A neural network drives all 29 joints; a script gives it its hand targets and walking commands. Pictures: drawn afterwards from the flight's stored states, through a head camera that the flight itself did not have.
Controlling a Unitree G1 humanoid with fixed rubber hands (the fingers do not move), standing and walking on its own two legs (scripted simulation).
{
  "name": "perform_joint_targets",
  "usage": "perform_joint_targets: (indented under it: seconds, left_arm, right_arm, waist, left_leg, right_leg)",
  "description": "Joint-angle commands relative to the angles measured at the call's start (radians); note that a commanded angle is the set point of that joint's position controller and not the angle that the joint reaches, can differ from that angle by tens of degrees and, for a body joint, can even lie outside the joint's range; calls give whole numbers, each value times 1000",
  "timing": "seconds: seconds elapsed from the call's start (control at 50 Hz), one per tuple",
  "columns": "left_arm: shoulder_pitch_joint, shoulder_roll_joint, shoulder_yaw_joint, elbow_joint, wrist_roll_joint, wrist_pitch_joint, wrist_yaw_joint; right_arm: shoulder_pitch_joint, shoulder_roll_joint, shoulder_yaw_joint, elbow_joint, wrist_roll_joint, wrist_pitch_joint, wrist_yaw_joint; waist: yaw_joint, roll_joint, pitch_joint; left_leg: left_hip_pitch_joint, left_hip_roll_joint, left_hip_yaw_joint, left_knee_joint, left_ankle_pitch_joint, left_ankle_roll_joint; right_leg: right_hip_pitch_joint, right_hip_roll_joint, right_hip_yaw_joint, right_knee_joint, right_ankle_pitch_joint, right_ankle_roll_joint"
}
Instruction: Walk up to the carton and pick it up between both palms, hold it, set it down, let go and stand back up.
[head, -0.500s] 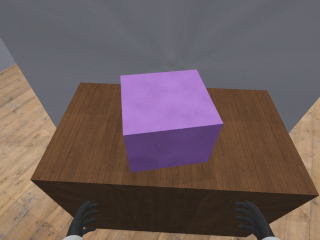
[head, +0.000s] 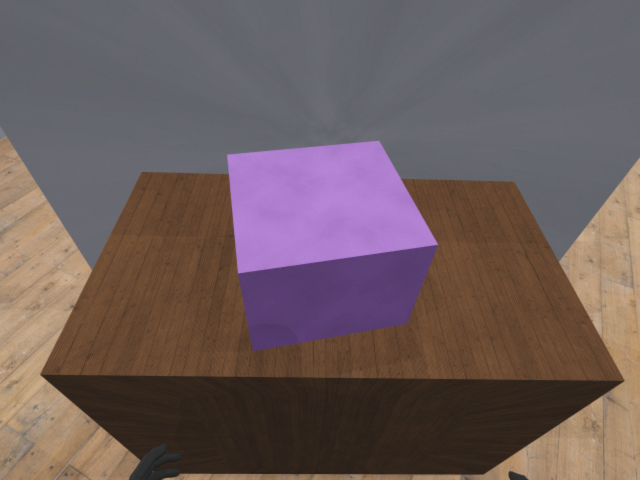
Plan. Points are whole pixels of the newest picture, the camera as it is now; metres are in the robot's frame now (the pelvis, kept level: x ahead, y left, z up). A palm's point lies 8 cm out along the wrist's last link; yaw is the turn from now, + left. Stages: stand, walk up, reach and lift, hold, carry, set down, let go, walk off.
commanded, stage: stand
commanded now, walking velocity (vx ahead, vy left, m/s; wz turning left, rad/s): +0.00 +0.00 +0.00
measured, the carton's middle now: (319, 241) +0.49 +0.02 -0.01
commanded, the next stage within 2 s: none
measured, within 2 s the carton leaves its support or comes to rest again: neither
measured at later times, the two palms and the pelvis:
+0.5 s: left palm out of the picture +0.03 +0.25 -0.13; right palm out of the picture -0.01 -0.24 -0.11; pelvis -0.02 +0.01 +0.01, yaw -1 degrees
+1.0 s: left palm out of the picture -0.02 +0.23 -0.14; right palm out of the picture -0.04 -0.22 -0.12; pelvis -0.02 +0.01 +0.01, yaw -1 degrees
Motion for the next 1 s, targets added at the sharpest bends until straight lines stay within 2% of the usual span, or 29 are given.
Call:
perform_joint_targets:
  seconds: [0.0,0.02,0.04,0.06,0.1,0.14,0.16,0.18,0.34,0.38,0.4,0.42,0.48,0.6,0.74,0.78,0.94,0.98]
  left_arm:
    - [-35,123,29,-39,4,-28,-2]
    - [-28,115,28,-21,5,-31,1]
    - [-26,117,29,-7,0,-34,3]
    - [-18,108,27,2,0,-36,4]
    - [-12,115,26,33,-2,-36,7]
    - [-13,116,26,59,-1,-34,11]
    - [-7,110,26,72,-3,-32,13]
    - [4,102,24,86,-3,-31,15]
    - [23,100,21,178,-5,-21,18]
    - [19,89,17,196,-7,-21,20]
    - [16,95,20,203,-6,-20,19]
    - [19,102,22,213,-6,-19,20]
    - [29,89,17,239,-8,-19,22]
    - [41,65,10,287,-9,-16,26]
    - [73,39,2,338,-10,-16,31]
    - [68,35,0,345,-11,-18,32]
    - [91,0,-10,389,-14,-16,41]
    - [82,5,-7,390,-15,-15,44]
  right_arm:
    - [29,-128,-44,-96,-1,-24,-3]
    - [45,-137,-47,-90,-1,-27,-9]
    - [56,-131,-43,-88,1,-33,-10]
    - [68,-141,-48,-81,1,-34,-13]
    - [70,-135,-46,-76,4,-35,-16]
    - [91,-129,-42,-64,5,-35,-22]
    - [106,-133,-43,-54,4,-34,-25]
    - [113,-131,-42,-46,6,-33,-28]
    - [141,-123,-39,9,8,-30,-34]
    - [151,-119,-40,26,10,-30,-36]
    - [150,-111,-38,32,8,-32,-35]
    - [150,-107,-36,39,10,-30,-36]
    - [145,-109,-37,55,13,-30,-38]
    - [149,-88,-33,95,11,-31,-40]
    - [161,-68,-26,144,16,-33,-43]
    - [155,-57,-22,158,15,-32,-43]
    - [177,-24,-14,219,20,-33,-50]
    - [170,-18,-12,228,18,-33,-51]
  waist:
    - [-8,46,29]
    - [-4,50,10]
    - [-5,30,-18]
    - [0,67,-27]
    - [1,71,-32]
    - [-7,38,-8]
    - [-7,57,1]
    - [-4,41,-2]
    - [-4,36,71]
    - [-8,10,80]
    - [-8,32,78]
    - [-7,23,87]
    - [-4,43,92]
    - [-9,37,92]
    - [-8,35,85]
    - [-8,43,94]
    - [-15,10,93]
    - [-15,21,95]
  left_leg:
    - [-12,96,-106,-97,195,15]
    - [11,102,-112,-95,246,18]
    - [26,106,-114,-96,271,21]
    - [22,111,-119,-95,269,21]
    - [36,106,-119,-105,262,22]
    - [21,104,-118,-114,253,24]
    - [13,100,-115,-117,234,23]
    - [20,102,-119,-123,222,24]
    - [-24,99,-132,-185,70,31]
    - [-20,95,-136,-197,35,32]
    - [-23,97,-138,-202,31,33]
    - [-21,94,-133,-207,26,30]
    - [-30,94,-143,-232,-20,33]
    - [-26,100,-159,-258,-69,39]
    - [-9,98,-156,-259,-49,41]
    - [-8,92,-147,-254,-27,38]
    - [32,81,-129,-221,66,39]
    - [31,80,-126,-217,82,37]
  right_leg:
    - [-63,-83,90,-81,160,-12]
    - [-44,-81,84,-75,185,-10]
    - [-33,-78,84,-70,186,-11]
    - [-23,-77,87,-79,173,-12]
    - [-13,-77,85,-81,183,-13]
    - [-13,-80,90,-87,196,-12]
    - [-11,-80,93,-95,182,-13]
    - [-10,-80,93,-96,180,-14]
    - [-29,-78,104,-132,125,-15]
    - [-36,-78,107,-137,115,-15]
    - [-33,-77,106,-138,111,-16]
    - [-44,-78,106,-142,104,-17]
    - [-45,-73,107,-143,101,-15]
    - [-52,-72,105,-149,82,-10]
    - [-48,-74,105,-153,97,-10]
    - [-49,-77,104,-153,99,-11]
    - [-50,-82,104,-163,131,-14]
    - [-48,-82,106,-163,140,-15]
